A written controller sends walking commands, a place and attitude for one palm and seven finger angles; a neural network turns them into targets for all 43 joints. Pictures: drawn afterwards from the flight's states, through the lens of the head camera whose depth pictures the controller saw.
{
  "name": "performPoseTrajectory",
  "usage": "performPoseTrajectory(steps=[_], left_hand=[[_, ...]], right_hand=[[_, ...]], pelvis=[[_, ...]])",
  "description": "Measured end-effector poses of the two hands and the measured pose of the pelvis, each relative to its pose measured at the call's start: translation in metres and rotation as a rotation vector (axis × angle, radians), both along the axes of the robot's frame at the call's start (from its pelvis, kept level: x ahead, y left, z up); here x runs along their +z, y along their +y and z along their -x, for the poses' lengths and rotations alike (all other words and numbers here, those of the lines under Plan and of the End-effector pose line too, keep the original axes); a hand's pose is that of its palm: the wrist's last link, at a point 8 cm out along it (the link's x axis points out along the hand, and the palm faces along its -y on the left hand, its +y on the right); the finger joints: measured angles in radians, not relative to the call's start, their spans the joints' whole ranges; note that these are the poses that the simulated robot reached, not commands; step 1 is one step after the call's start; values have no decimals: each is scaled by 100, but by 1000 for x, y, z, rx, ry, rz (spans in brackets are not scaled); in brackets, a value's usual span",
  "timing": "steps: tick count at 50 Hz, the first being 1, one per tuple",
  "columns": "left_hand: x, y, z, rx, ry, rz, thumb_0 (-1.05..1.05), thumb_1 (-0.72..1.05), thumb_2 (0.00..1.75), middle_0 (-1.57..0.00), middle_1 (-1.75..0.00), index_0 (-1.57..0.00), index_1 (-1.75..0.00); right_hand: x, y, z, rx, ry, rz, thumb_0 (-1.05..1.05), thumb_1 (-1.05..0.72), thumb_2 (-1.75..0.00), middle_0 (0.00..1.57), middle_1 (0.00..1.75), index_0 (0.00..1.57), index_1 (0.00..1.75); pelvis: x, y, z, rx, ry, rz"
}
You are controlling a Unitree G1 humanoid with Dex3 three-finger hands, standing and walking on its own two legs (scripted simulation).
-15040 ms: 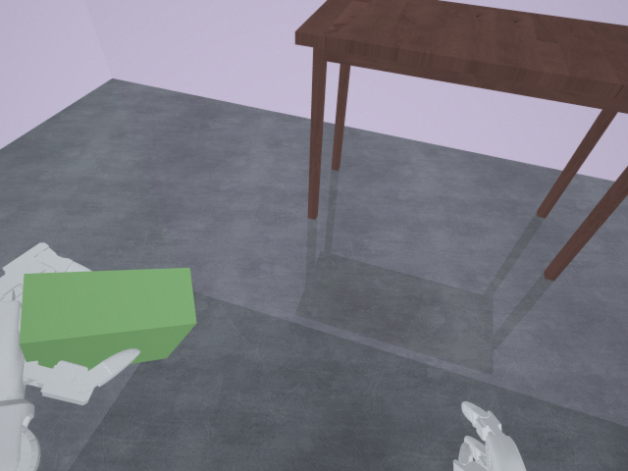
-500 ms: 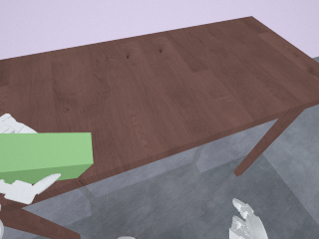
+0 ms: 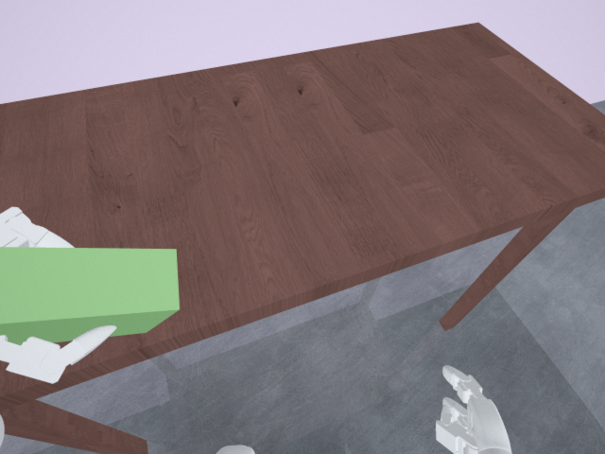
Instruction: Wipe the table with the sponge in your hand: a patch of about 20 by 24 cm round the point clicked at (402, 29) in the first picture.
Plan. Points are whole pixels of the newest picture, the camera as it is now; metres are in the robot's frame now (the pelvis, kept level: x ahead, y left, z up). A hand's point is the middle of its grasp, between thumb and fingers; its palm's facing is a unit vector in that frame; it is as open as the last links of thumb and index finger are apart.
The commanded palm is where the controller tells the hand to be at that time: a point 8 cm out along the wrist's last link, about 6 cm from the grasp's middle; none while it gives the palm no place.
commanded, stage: shuffle to correct the standing spot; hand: left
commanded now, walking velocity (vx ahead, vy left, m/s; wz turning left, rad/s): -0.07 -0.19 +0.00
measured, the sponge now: (114, 298) +0.24 +0.20 +0.14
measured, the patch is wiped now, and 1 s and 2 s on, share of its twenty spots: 0.00 0.00 0.00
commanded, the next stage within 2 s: none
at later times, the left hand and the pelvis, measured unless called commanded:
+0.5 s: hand (47, 309) +0.21 +0.24 +0.17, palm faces +0.34 -0.84 -0.42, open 9.6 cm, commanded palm +0.15 +0.28 +0.18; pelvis -0.01 +0.00 +0.00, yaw +0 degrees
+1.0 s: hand (58, 300) +0.22 +0.24 +0.17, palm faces +0.34 -0.84 -0.43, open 9.6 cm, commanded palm +0.16 +0.28 +0.18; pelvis +0.00 -0.01 +0.00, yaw +0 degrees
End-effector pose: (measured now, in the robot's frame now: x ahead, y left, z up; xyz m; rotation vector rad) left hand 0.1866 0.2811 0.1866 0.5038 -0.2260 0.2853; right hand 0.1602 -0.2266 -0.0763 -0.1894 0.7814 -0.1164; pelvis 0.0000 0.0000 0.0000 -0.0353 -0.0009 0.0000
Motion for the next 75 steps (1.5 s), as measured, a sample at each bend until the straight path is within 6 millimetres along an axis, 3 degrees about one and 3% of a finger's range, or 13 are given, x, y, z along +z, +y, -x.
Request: performPoseTrajectory(steps=[26,55,75], left_hand=[[-2,-1,13,19,-1,23,0,-45,103,-80,-135,-79,-135],[-1,-7,4,22,7,11,-1,-46,103,-80,-135,-79,-135],[-1,-6,14,28,7,22,0,-46,103,-80,-135,-79,-136]], right_hand=[[0,-1,16,-9,0,-3,1,-91,-90,20,30,20,30],[-3,-5,-1,8,-1,-16,1,-91,-90,21,30,20,30],[-3,-4,7,3,-4,-13,1,-91,-90,21,30,20,30]], pelvis=[[1,0,9,2,-7,-5],[-1,-7,0,5,1,-4],[-2,-5,6,6,-5,-4]])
